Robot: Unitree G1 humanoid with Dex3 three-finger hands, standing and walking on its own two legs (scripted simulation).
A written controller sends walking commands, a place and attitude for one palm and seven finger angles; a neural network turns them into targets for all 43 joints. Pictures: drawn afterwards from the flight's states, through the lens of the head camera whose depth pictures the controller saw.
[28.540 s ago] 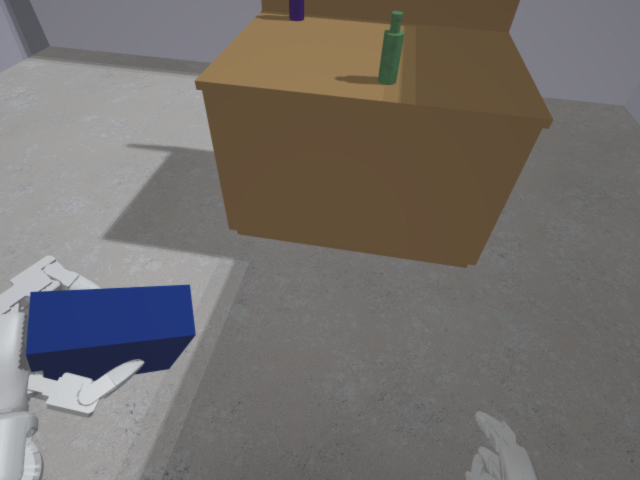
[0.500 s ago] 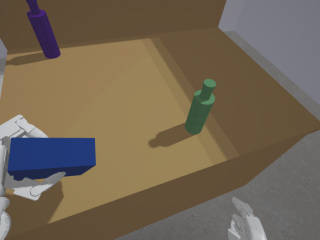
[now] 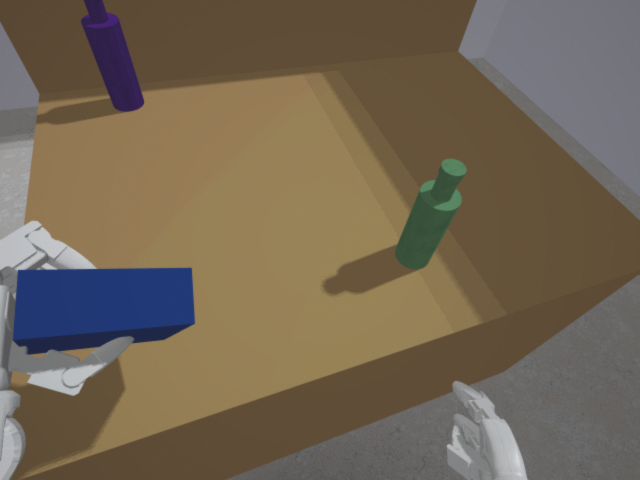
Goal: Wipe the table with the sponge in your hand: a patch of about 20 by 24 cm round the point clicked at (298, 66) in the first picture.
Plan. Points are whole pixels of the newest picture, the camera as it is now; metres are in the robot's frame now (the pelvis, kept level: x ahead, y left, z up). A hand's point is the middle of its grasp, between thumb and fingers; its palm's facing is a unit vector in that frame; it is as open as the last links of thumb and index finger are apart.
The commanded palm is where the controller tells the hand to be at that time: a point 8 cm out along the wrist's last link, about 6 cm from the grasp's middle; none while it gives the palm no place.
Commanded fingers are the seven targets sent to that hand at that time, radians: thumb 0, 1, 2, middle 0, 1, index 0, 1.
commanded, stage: look again from close up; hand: left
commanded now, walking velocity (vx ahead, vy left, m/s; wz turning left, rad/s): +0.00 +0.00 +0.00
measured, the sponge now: (131, 310) +0.24 +0.22 +0.13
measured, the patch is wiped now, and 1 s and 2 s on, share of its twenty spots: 0.00 0.00 0.00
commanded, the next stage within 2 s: turn the palm down, sponge in hand in 0.26 s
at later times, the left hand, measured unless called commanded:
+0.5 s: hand (62, 254) +0.24 +0.25 +0.20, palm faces +0.42 -0.78 -0.46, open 9.4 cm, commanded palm +0.16 +0.26 +0.18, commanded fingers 0.00 0.10 1.30 -1.20 -1.60 -1.20 -1.60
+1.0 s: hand (117, 341) +0.20 +0.21 +0.14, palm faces +0.27 -0.57 -0.78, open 9.4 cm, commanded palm +0.15 +0.23 +0.19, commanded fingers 0.00 0.10 1.30 -1.20 -1.60 -1.20 -1.60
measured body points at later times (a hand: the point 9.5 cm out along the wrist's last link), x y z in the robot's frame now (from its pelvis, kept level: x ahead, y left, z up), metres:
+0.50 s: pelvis +0.00 -0.04 -0.01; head +0.00 -0.03 +0.44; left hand +0.22 +0.29 +0.22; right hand +0.19 -0.25 -0.08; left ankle +0.02 +0.06 -0.74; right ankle +0.01 -0.15 -0.74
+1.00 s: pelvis -0.01 -0.10 -0.02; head -0.01 -0.13 +0.43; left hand +0.18 +0.23 +0.19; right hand +0.21 -0.31 -0.10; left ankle +0.02 +0.05 -0.74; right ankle +0.01 -0.15 -0.74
